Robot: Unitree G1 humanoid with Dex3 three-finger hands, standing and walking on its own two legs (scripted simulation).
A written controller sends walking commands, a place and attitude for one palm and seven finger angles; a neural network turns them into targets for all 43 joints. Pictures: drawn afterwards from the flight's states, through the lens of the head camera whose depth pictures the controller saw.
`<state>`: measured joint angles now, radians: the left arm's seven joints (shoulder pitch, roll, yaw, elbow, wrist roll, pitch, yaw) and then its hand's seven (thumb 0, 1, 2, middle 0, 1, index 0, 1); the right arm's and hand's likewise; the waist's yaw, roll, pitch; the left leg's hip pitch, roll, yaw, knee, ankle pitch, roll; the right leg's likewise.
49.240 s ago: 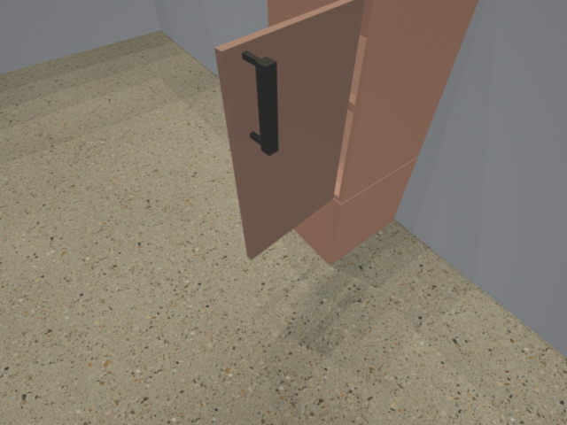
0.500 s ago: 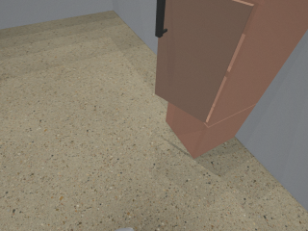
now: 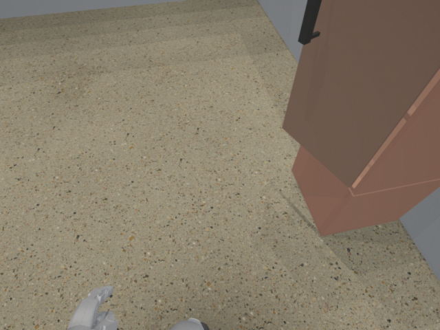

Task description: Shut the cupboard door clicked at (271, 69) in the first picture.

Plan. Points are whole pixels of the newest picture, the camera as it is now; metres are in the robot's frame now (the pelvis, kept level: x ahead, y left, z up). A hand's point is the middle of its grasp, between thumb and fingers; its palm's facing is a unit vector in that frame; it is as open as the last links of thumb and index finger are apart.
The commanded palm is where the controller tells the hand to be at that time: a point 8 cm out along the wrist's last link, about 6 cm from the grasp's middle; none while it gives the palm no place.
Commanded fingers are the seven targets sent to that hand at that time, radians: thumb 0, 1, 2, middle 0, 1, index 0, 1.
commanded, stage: walk to a spot facing it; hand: left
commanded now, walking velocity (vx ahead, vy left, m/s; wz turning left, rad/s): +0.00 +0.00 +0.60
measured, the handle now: (318, 6) +0.82 -0.23 +0.16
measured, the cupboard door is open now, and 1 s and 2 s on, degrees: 22 22 22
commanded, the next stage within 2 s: turn to face it in 1.88 s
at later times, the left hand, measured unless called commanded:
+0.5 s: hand out of the picture -0.01 +0.22 -0.17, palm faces +0.37 -0.89 -0.27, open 7.4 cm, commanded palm none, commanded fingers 0.00 0.90 0.90 -0.20 -0.30 -0.20 -0.30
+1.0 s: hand out of the picture -0.02 +0.18 -0.18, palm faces +0.64 -0.74 -0.20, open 7.4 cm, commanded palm none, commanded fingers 0.00 0.90 0.90 -0.20 -0.30 -0.20 -0.30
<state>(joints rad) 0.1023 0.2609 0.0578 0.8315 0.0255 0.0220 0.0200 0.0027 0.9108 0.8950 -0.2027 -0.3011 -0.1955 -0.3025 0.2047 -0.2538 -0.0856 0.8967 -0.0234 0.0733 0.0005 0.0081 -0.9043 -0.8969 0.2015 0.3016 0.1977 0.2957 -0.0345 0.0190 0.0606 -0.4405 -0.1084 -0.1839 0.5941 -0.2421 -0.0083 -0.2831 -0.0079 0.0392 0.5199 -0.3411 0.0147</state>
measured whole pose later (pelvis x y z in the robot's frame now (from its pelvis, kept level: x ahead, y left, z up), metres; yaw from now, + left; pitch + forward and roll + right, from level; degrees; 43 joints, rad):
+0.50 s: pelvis +0.03 -0.01 +0.00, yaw +21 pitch +1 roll +0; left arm 0.22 0.25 0.07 0.91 0.02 0.07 0.02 0.01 0.91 0.89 -0.20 -0.30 -0.20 -0.30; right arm 0.11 -0.21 -0.04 0.87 -0.03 0.04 0.00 0.01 -0.91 -0.90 0.20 0.30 0.20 0.30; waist 0.01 -0.03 0.13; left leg -0.29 -0.01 -0.04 0.60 -0.32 0.00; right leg -0.45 -0.08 -0.04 1.04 -0.50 0.07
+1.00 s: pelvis +0.06 +0.00 -0.01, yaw +40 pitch +1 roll +0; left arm 0.25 0.23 0.07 0.90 0.03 0.03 0.00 0.00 0.91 0.89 -0.21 -0.30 -0.20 -0.30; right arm 0.18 -0.20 -0.05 0.88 -0.03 0.03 0.03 0.01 -0.91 -0.90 0.20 0.30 0.19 0.30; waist -0.01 -0.06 0.09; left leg -0.31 0.00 0.08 0.66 -0.35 0.04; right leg -0.32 -0.16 -0.19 0.84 -0.51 0.05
